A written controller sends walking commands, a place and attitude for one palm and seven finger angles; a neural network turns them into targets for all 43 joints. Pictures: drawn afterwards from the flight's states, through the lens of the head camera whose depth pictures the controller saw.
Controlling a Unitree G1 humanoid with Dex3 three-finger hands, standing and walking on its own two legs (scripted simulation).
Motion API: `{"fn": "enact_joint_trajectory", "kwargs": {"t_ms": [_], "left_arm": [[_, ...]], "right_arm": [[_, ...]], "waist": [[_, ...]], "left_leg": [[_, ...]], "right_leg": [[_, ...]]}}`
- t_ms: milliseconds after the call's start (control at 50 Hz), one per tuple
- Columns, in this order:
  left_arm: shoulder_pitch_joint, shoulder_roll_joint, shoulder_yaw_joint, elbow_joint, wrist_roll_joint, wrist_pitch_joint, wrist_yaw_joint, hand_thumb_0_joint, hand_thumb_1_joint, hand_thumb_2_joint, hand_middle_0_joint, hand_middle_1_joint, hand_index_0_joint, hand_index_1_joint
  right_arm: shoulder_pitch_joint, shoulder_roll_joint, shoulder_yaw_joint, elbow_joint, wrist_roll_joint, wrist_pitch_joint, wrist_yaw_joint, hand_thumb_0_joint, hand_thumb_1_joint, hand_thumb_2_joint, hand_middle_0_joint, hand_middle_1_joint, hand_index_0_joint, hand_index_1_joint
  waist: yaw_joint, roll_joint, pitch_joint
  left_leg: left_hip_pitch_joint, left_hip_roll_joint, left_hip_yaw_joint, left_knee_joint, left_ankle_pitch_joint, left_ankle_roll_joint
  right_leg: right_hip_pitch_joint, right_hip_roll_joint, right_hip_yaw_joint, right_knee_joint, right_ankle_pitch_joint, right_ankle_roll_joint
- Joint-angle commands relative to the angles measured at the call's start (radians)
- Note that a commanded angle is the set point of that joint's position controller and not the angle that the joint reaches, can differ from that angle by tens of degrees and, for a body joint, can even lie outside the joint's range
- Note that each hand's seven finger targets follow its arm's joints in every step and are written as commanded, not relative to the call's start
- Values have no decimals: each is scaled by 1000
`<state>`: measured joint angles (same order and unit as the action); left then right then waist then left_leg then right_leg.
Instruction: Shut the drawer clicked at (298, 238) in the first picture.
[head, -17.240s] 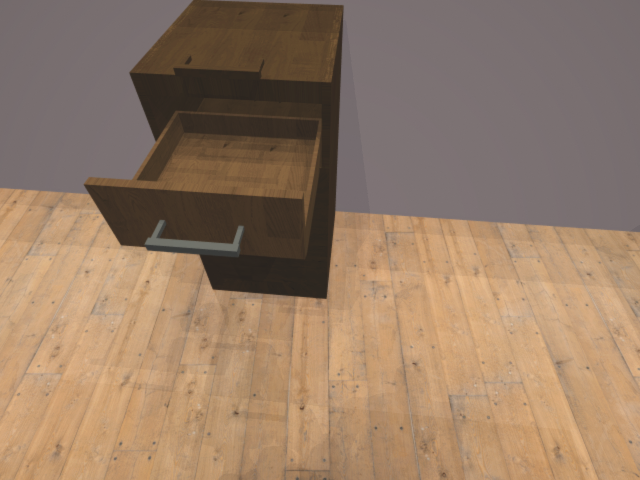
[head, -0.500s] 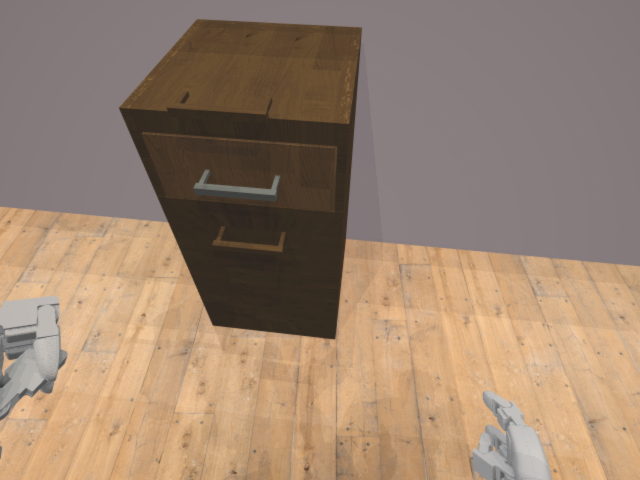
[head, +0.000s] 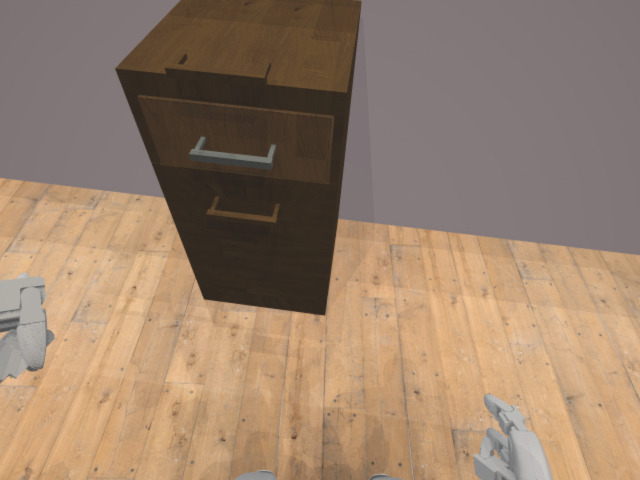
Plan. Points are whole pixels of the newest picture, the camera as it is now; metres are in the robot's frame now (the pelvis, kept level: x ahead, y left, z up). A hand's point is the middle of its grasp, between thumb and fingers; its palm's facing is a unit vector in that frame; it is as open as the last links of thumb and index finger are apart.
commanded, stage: step back with the hand held close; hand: left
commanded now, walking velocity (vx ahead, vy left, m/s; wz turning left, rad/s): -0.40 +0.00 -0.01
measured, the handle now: (234, 152) +0.71 +0.21 -0.04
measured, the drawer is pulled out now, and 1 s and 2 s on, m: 0.00 0.00 0.00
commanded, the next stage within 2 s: stop stepping back and stand still in 0.62 s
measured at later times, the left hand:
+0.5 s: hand (51, 416) +0.14 +0.20 +0.18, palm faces +0.24 -0.86 -0.45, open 3.3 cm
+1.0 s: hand out of the picture +0.02 +0.24 +0.19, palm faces +0.27 -0.87 -0.41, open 3.3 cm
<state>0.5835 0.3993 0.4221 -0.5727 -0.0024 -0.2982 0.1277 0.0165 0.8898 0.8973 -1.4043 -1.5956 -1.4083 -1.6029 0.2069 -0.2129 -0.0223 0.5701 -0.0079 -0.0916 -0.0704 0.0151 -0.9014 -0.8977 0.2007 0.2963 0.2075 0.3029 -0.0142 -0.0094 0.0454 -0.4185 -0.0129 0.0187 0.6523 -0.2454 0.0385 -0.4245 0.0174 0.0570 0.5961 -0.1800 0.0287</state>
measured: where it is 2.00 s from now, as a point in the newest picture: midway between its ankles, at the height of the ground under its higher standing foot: outside the picture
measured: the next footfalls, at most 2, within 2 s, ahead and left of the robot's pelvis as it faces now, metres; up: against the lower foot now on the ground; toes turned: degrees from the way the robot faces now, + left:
right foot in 0.36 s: -0.16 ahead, -0.09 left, +0.00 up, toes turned -11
left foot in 0.66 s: +0.03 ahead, +0.09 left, +0.00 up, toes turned -4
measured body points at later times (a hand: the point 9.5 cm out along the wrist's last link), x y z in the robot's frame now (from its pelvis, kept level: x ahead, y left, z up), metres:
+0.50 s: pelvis -0.08 -0.01 +0.01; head -0.03 +0.01 +0.45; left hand +0.12 +0.25 +0.21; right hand +0.10 -0.24 -0.07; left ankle +0.06 +0.10 -0.72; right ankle -0.14 -0.13 -0.72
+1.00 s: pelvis -0.18 +0.02 +0.01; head -0.19 +0.05 +0.46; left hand +0.00 +0.28 +0.21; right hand -0.03 -0.22 -0.06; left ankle -0.10 +0.11 -0.70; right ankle -0.19 -0.10 -0.72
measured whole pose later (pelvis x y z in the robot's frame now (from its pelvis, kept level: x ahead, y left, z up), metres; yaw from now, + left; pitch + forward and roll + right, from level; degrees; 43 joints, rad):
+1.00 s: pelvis -0.18 +0.02 +0.01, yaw -7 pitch +0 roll -2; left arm 0.68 0.41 0.36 -0.66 -0.05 -0.21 0.14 0.02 0.89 0.90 -1.41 -1.60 -1.41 -1.60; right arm 0.23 -0.18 0.02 0.62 -0.03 -0.09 -0.08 0.01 -0.90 -0.90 0.20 0.30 0.21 0.30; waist 0.03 -0.03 -0.05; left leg -0.45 -0.01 -0.01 0.73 -0.28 -0.01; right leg -0.25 0.01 -0.04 0.53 -0.30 -0.04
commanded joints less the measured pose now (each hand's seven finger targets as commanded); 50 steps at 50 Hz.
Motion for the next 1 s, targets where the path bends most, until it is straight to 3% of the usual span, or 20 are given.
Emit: {"fn": "enact_joint_trajectory", "kwargs": {"t_ms": [0, 80, 140, 180, 280, 340, 400, 440, 500, 560, 600, 640, 680, 700, 740, 820, 860, 900, 940, 980], "left_arm": [[8, 165, 108, -199, -25, -60, 25, 0, 900, 900, -1400, -1600, -1400, -1600], [25, 172, 110, -206, -34, -73, 43, 0, 900, 900, -1400, -1600, -1400, -1600], [10, 156, 118, -264, -5, -92, 39, 0, 900, 900, -1400, -1600, -1400, -1600], [10, 167, 138, -256, 9, -88, 36, 0, 900, 900, -1400, -1600, -1400, -1600], [37, 112, 60, -214, -31, -88, 20, 0, 900, 900, -1400, -1600, -1400, -1600], [-56, 153, 57, -223, -29, -115, 12, 0, 900, 900, -1400, -1600, -1400, -1600], [-68, 172, 62, -247, -35, -112, 6, 0, 900, 900, -1400, -1600, -1400, -1600], [43, 214, 114, -244, -59, -82, 0, 0, 900, 900, -1400, -1600, -1400, -1600], [115, 224, 145, -210, -77, -66, -1, 0, 900, 900, -1400, -1600, -1400, -1600], [77, 228, 146, -158, -77, -61, 14, 0, 900, 900, -1400, -1600, -1400, -1600], [22, 199, 102, -133, -64, -56, 10, 0, 900, 900, -1400, -1600, -1400, -1600], [-53, 190, 60, -164, -56, -64, 0, 0, 900, 900, -1400, -1600, -1400, -1600], [9, 204, 71, -157, -68, -71, -5, 0, 900, 900, -1400, -1600, -1400, -1600], [-7, 183, 57, -196, -59, -70, -6, 0, 900, 900, -1400, -1600, -1400, -1600], [40, 156, 47, -234, -64, -54, 4, 0, 900, 900, -1400, -1600, -1400, -1600], [112, 171, 63, -285, -56, 6, 18, 0, 900, 900, -1400, -1600, -1400, -1600], [84, 209, 98, -311, -56, 21, 27, 0, 900, 900, -1400, -1600, -1400, -1600], [-7, 195, 92, -304, -55, 45, 41, 0, 900, 900, -1400, -1600, -1400, -1600], [-70, 142, 49, -234, -55, 67, 46, 0, 900, 900, -1400, -1600, -1400, -1600], [-139, 111, 12, -131, -38, 79, 55, 0, 900, 900, -1400, -1600, -1400, -1600]], "right_arm": [[-71, -115, -62, -146, 4, -33, 3, 0, -900, -900, 200, 300, 200, 300], [-77, -112, -59, -131, 3, -14, -1, 0, -900, -900, 200, 300, 200, 300], [-112, -152, -57, -164, 4, -48, -18, 0, -900, -900, 200, 300, 200, 300], [-92, -135, -67, -153, -1, -70, -21, 0, -900, -900, 200, 300, 200, 300], [-72, -122, -48, -85, -25, -109, -3, 0, -900, -900, 200, 300, 200, 300], [-57, -119, -43, -20, -45, -101, 4, 0, -900, -900, 200, 300, 200, 300], [-66, -100, -48, -49, -21, -81, 3, 0, -900, -900, 200, 300, 200, 300], [-107, -103, -44, -107, -2, -67, 5, 0, -900, -900, 200, 300, 200, 300], [-144, -88, -28, -144, 13, -32, 2, 0, -900, -900, 200, 300, 200, 300], [-139, -77, -27, -121, 5, -19, -7, 0, -900, -900, 200, 300, 200, 300], [-129, -83, -14, -121, -2, -10, -15, 0, -900, -900, 200, 300, 200, 300], [-125, -123, -20, -126, 8, -24, -26, 0, -900, -900, 200, 300, 200, 300], [-101, -143, -28, -135, -7, -44, -18, 0, -900, -900, 200, 300, 200, 300], [-102, -149, -34, -133, -20, -58, -15, 0, -900, -900, 200, 300, 200, 300], [-75, -121, -35, -132, -11, -75, -7, 0, -900, -900, 200, 300, 200, 300], [-90, -123, -26, -153, -12, -65, -1, 0, -900, -900, 200, 300, 200, 300], [-77, -108, -27, -141, -18, -50, -10, 0, -900, -900, 200, 300, 200, 300], [-73, -97, -30, -107, -17, -38, -20, 0, -900, -900, 200, 300, 200, 300], [-64, -94, -17, -87, -11, -35, -24, 0, -900, -900, 200, 300, 200, 300], [-69, -108, 2, -60, -7, -46, -37, 0, -900, -900, 200, 300, 200, 300]], "waist": [[-8, -96, -172], [-17, -57, -165], [-13, 290, -153], [2, 238, -170], [4, 189, -124], [-9, 148, -204], [-6, 54, -391], [7, -26, -402], [2, -70, -222], [-2, -97, -104], [-11, -65, -28], [-6, 65, -50], [14, 254, -197], [21, 277, -219], [27, 161, -235], [14, 226, -160], [-3, 14, -158], [0, -141, -128], [-26, -146, -81], [-33, -34, 6]], "left_leg": [[-28, 2, -41, -26, -184, -4], [99, 26, -77, -86, -149, 0], [-331, 266, -346, -501, -490, 113], [-385, 345, -385, -522, -473, 152], [-3, 252, -242, -362, -41, 86], [256, 190, -140, -203, 401, 15], [500, 127, -11, -124, 681, -5], [455, 117, -25, -124, 508, 1], [312, 40, 6, -54, 122, -27], [183, 5, -32, 102, 8, -50], [134, 27, -58, -79, 100, -41], [230, 105, -111, -285, 462, -13], [189, 244, -300, -464, 293, 41], [71, 299, -361, -540, 40, 74], [113, 285, -329, -501, -152, 95], [-9, 137, -135, -479, -343, -31], [222, 1, -1, -78, -116, -72], [247, -4, -66, 250, -49, -69], [215, 42, -78, 210, -74, -53], [181, 61, -57, -64, -127, -28]], "right_leg": [[99, -174, 222, -232, 28, -100], [-50, -137, 124, -242, -123, -80], [322, 71, -29, 209, -57, 5], [359, 95, 0, 424, -141, 1], [137, 44, -29, -8, -267, -32], [74, -46, 49, -233, 78, -63], [67, -31, -11, -170, 413, 9], [82, -43, -18, -173, 344, 30], [-50, -146, 71, -305, 159, -31], [-108, -240, 137, -331, 166, -140], [-36, -177, 86, -262, 280, -111], [19, -22, -31, -159, 167, -26], [143, 74, -37, 84, -247, -26], [213, 82, -1, 245, -336, -28], [159, 41, 14, 191, -324, -41], [299, 65, -101, -155, -320, -68], [-4, -127, 95, -405, -434, -142], [-218, -284, 257, -467, -609, -227], [-206, -268, 141, -395, -564, -188], [-136, -185, 4, -247, -480, -115]]}}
